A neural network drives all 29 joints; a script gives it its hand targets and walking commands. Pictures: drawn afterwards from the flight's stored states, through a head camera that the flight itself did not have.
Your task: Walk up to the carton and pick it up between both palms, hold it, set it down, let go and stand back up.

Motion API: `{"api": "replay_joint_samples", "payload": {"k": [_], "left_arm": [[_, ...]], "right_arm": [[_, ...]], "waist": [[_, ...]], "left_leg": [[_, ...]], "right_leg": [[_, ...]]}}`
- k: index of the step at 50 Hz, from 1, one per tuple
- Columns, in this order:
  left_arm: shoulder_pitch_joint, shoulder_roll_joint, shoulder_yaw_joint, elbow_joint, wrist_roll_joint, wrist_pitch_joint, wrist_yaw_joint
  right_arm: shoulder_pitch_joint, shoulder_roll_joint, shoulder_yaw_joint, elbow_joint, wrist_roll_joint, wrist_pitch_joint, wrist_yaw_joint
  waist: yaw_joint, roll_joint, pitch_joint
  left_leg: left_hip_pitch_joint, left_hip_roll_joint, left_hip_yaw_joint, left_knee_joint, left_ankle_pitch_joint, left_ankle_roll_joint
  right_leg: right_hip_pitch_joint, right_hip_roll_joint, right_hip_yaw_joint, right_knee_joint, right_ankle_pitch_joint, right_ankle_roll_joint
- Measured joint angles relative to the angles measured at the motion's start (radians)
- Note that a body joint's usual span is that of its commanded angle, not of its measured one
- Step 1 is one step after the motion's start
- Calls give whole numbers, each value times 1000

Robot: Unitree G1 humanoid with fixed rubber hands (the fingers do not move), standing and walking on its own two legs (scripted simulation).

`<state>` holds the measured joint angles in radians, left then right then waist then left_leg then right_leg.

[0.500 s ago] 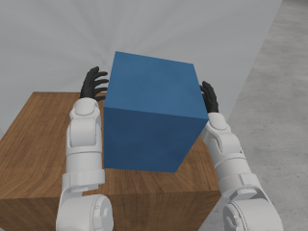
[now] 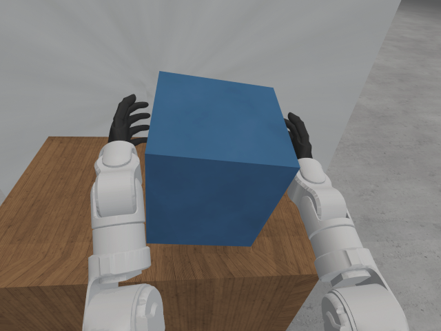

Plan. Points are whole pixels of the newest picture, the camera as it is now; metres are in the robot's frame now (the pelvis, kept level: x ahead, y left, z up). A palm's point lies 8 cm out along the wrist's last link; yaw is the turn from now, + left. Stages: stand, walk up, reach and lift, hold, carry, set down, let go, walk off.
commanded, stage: hold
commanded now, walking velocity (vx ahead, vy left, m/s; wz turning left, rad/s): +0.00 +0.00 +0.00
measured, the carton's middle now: (209, 166) +0.38 +0.01 +0.13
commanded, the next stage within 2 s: none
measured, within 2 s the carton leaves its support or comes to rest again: neither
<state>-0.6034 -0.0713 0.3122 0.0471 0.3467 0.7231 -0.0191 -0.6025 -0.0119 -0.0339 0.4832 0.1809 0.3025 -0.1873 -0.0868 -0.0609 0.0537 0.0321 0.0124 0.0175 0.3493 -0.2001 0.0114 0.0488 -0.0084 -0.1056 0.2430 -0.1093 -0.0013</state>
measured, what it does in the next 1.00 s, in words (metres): stands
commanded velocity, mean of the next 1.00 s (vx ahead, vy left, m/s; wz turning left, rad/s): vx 0.00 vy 0.00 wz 0.00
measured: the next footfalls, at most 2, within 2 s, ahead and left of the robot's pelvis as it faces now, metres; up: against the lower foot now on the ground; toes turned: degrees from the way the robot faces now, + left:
none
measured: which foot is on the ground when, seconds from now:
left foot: down 0.00-1.00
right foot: down 0.00-1.00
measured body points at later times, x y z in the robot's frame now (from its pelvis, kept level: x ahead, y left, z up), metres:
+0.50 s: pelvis +0.00 -0.01 +0.00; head -0.05 +0.02 +0.45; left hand +0.37 +0.16 +0.21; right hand +0.37 -0.15 +0.18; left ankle +0.01 +0.11 -0.75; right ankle +0.03 -0.12 -0.75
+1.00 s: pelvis +0.00 +0.00 +0.00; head -0.05 +0.03 +0.45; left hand +0.36 +0.16 +0.21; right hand +0.36 -0.14 +0.18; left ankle +0.01 +0.11 -0.75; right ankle +0.03 -0.12 -0.75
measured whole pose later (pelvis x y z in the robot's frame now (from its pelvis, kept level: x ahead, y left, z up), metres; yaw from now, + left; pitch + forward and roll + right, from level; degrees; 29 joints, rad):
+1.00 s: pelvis +0.00 +0.00 +0.00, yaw +0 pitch -11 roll -1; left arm -0.61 -0.07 0.32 0.01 0.36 0.76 -0.05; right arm -0.60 0.01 -0.05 0.44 0.16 0.31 -0.19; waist -0.08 -0.06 0.07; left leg 0.04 0.01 0.02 0.35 -0.20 0.01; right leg 0.05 -0.01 -0.10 0.25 -0.11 0.00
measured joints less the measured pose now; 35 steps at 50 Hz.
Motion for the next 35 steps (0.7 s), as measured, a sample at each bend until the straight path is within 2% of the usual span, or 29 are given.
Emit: {"api": "replay_joint_samples", "payload": {"k": [17, 35], "left_arm": [[-46, 10, 25, 29, 7, 11, -21], [-2, 11, 14, -38, 6, 27, -35]], "right_arm": [[-27, 26, -41, 7, -44, 11, 7], [3, 24, -4, -42, -19, 16, -14]], "waist": [[7, 3, -2], [3, -4, 12]], "left_leg": [[-10, -1, -1, -16, 18, -2], [6, 1, -6, -5, 4, -4]], "right_leg": [[-21, -1, -1, 9, 3, -6], [2, 1, -6, 6, -5, -4]]}}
